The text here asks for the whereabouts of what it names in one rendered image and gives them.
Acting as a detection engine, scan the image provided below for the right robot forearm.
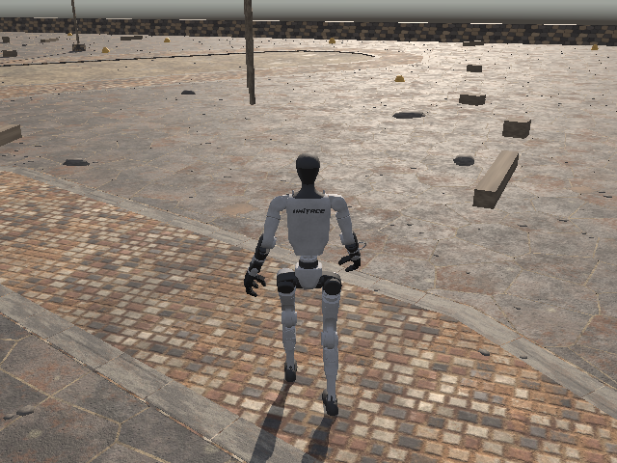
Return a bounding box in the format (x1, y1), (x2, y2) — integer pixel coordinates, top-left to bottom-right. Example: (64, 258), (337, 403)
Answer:
(345, 231), (361, 260)

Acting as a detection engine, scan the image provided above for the left robot hand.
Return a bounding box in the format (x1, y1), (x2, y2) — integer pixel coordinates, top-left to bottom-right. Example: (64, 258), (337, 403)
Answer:
(244, 271), (266, 297)

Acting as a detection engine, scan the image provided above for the robot right shin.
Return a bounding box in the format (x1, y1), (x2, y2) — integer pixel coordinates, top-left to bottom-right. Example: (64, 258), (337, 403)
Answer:
(323, 331), (338, 401)

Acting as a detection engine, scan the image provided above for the right robot foot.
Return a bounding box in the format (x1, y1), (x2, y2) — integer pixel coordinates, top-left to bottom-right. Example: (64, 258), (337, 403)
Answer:
(322, 389), (338, 416)

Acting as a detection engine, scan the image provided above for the robot left upper arm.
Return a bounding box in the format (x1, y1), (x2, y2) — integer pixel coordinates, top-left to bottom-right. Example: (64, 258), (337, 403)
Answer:
(260, 195), (288, 250)

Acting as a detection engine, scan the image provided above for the left robot forearm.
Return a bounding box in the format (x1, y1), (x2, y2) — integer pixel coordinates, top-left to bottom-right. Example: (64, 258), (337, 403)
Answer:
(248, 234), (270, 277)

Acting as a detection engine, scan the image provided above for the right robot hand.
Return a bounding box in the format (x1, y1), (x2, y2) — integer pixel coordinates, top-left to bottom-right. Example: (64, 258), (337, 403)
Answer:
(338, 256), (361, 272)

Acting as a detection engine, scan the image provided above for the robot right upper arm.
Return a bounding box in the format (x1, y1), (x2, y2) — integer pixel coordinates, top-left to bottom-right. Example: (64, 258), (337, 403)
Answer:
(328, 194), (356, 245)

